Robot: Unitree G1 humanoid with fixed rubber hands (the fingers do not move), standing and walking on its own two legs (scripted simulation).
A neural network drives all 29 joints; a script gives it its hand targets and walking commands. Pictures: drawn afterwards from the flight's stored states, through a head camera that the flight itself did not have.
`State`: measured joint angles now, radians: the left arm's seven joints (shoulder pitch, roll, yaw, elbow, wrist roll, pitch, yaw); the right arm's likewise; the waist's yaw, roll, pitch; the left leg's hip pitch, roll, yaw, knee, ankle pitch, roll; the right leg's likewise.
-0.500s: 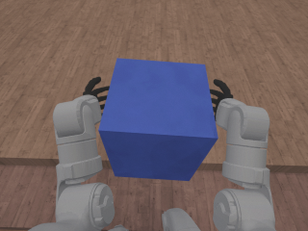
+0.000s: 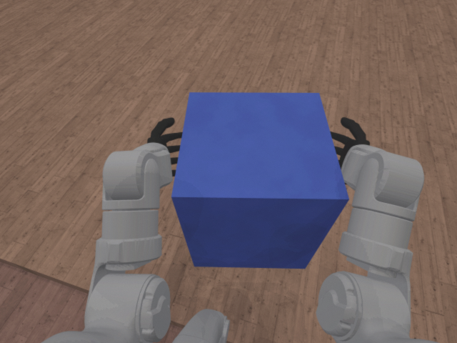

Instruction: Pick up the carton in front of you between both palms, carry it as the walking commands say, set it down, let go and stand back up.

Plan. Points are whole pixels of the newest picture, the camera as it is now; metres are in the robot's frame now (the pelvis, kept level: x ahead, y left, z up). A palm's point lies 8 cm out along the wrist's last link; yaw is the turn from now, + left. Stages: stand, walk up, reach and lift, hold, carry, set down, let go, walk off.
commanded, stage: carry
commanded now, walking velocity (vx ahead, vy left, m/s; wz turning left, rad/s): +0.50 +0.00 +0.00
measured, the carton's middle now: (251, 187) +0.37 +0.04 +0.06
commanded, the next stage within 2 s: none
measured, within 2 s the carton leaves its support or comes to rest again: neither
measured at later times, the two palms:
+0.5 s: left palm out of the picture +0.71 +0.17 +0.24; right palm (367, 12) +0.67 -0.13 +0.24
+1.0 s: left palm out of the picture +0.95 +0.14 +0.29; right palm out of the picture +0.96 -0.16 +0.29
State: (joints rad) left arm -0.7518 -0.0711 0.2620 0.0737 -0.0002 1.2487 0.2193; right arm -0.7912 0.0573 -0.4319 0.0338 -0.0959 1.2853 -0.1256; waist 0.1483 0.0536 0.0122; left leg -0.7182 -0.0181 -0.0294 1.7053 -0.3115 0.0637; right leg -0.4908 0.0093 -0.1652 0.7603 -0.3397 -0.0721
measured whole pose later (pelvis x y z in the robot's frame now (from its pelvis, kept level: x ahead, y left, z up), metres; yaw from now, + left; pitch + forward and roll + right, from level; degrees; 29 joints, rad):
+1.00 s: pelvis +0.60 +0.00 +0.14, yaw +0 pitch +5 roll +1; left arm -0.74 -0.07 0.33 0.15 0.07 1.27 0.17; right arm -0.80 0.03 -0.35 0.18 -0.06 1.29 -0.18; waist 0.02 0.02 -0.10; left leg -0.58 0.03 0.05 1.15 -0.36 0.00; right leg -0.38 -0.02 -0.13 0.50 -0.22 -0.07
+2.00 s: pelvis +1.20 -0.03 +0.15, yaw +1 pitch +3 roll +0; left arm -0.07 -0.13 0.07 -0.39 0.06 1.24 0.14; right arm -0.09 0.13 -0.09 -0.39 -0.08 1.23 -0.11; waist 0.02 0.01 -0.16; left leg -0.60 0.12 0.10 0.83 -0.18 -0.02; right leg -0.20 -0.03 -0.24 0.33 -0.19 -0.05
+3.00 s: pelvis +1.68 -0.01 +0.14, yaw +1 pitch +5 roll -1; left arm -0.11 -0.13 0.08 -0.41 0.06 1.22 0.13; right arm -0.12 0.13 -0.10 -0.42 -0.08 1.22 -0.11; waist 0.00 0.01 -0.15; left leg -0.16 0.08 0.12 0.51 -0.41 -0.04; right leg -0.38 -0.05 -0.23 0.55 -0.25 -0.04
